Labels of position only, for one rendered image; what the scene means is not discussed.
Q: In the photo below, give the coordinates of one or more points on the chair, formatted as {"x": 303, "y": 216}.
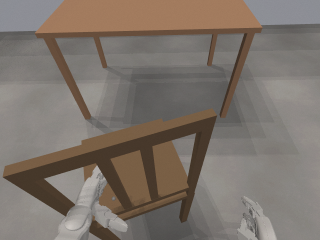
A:
{"x": 140, "y": 164}

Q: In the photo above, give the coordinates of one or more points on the table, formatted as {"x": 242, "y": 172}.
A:
{"x": 118, "y": 18}

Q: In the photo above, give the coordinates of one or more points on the robot right hand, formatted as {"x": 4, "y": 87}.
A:
{"x": 261, "y": 227}

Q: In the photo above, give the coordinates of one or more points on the left robot forearm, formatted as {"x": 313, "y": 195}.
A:
{"x": 76, "y": 224}

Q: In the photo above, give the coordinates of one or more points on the robot left hand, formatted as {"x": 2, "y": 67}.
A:
{"x": 89, "y": 195}

